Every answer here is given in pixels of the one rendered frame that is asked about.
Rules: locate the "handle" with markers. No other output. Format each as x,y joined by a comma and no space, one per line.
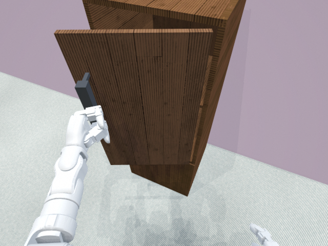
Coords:
85,93

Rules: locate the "robot right hand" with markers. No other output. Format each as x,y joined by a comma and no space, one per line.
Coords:
264,237

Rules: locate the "robot left hand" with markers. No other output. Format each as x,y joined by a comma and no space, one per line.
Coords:
80,133

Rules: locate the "robot left forearm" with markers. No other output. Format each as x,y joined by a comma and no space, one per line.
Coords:
57,221

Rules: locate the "cupboard door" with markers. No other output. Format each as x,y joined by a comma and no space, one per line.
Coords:
148,83

